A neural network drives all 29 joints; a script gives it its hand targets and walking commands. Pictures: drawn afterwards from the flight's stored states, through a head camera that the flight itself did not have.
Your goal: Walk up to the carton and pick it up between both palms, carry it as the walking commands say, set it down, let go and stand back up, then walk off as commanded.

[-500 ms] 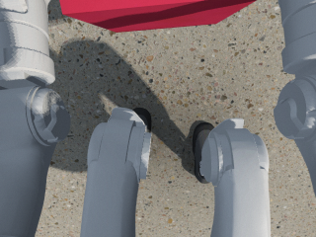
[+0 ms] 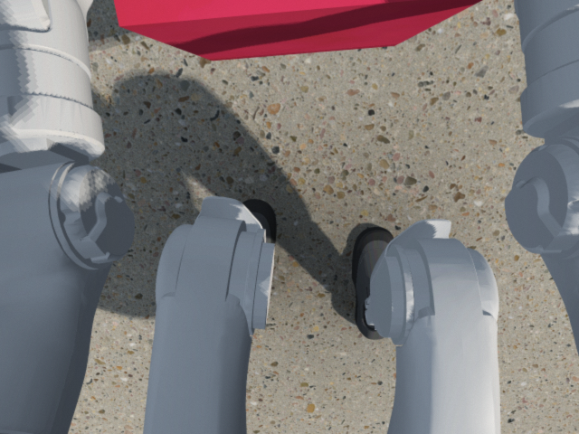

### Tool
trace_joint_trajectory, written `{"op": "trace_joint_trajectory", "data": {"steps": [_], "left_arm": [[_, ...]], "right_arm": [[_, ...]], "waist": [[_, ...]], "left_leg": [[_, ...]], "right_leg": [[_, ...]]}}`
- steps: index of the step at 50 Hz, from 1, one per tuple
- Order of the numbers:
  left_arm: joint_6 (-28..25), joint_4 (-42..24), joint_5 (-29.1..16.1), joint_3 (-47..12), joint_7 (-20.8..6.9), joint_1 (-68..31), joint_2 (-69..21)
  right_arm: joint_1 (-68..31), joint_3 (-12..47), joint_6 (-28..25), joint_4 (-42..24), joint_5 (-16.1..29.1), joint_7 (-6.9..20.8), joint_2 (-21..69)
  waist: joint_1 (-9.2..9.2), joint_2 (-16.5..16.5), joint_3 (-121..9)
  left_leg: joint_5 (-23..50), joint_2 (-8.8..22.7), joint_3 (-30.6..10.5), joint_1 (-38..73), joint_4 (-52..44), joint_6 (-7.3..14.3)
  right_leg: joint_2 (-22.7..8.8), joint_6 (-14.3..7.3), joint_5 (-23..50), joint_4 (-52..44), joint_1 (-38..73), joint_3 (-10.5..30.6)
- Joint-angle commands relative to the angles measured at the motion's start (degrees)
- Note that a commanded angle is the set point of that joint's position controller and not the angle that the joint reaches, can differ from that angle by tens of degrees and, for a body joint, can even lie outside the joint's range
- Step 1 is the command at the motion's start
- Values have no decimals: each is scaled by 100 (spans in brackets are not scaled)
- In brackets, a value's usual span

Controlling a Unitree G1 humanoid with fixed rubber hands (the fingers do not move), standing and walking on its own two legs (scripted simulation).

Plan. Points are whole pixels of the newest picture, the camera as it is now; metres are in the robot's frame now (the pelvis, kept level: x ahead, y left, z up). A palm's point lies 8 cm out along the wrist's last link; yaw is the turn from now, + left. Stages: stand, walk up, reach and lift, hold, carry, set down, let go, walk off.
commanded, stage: set down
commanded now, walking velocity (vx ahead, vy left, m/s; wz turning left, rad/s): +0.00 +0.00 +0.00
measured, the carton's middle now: out of the picture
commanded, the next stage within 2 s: none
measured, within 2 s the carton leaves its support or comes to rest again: neither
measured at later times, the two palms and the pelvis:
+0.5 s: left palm out of the picture +0.56 +0.27 -0.16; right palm out of the picture +0.61 -0.09 -0.16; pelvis +0.00 +0.00 +0.00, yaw +0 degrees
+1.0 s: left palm out of the picture +0.55 +0.30 -0.16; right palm out of the picture +0.62 -0.13 -0.15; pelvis -0.01 +0.01 -0.01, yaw +0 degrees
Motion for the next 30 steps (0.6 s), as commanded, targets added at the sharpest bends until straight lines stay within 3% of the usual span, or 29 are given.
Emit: {"op": "trace_joint_trajectory", "data": {"steps": [1,8,10,12,15,20,22,24,27,28,30], "left_arm": [[29,-220,-437,-1761,-1252,-2597,-4314],[-2,-272,-354,-1679,-1168,-2481,-4040],[-33,-123,-237,-1501,-1073,-2356,-3669],[-85,-148,-223,-1401,-966,-2312,-3285],[-229,-161,-82,-974,-662,-2063,-2145],[-628,-236,6,-307,186,-2013,555],[-766,-87,-112,-262,420,-2145,971],[-848,152,-328,-396,578,-2222,1055],[-918,608,-485,-486,672,-2045,1093],[-951,676,-481,-420,689,-2003,1130],[-981,833,-552,-411,695,-1914,1182]], "right_arm": [[-2327,1209,-23,-555,423,1237,4710],[-2267,1118,-71,-654,363,1178,4361],[-2151,1001,-96,-509,304,1125,4028],[-2113,944,-135,-577,292,1054,3692],[-1913,717,-224,-559,178,799,2670],[-1614,260,-421,-528,68,127,136],[-1813,316,-475,-616,125,-44,-225],[-1875,317,-496,-402,129,-152,-495],[-1747,361,-539,-142,135,-200,-700],[-1727,390,-555,-173,137,-211,-693],[-1752,412,-582,-225,120,-219,-775]], "waist": [[384,-290,-5259],[362,-186,-5367],[428,-145,-5237],[379,-177,-5398],[433,-122,-5582],[453,137,-6277],[497,170,-6736],[398,166,-7047],[325,158,-7166],[413,97,-7198],[383,-90,-7263]], "left_leg": [[1616,-169,-38,2908,-750,236],[1718,-153,-90,3133,-736,233],[1664,-150,-87,3184,-767,211],[1729,-126,-128,3314,-760,215],[1856,-122,-121,3487,-750,179],[2407,-89,-181,4089,-678,74],[2789,-109,-208,4270,-600,61],[2990,-93,-202,4333,-598,29],[3051,-60,-190,4286,-613,18],[3048,-54,-158,4154,-616,18],[3055,-40,-153,3978,-630,40]], "right_leg": [[-80,-186,1515,-1043,2329,4],[-94,-176,1483,-1001,2275,-24],[-103,-160,1387,-1030,2210,-32],[-117,-140,1410,-1001,2233,-56],[-160,-109,1433,-1052,2303,-44],[-255,-13,1598,-1079,2361,-27],[-263,19,1808,-1032,2294,-24],[-289,32,1937,-1010,2282,-51],[-327,56,1992,-998,2240,-86],[-343,59,2065,-999,2276,-48],[-362,84,2175,-995,2398,-60]]}}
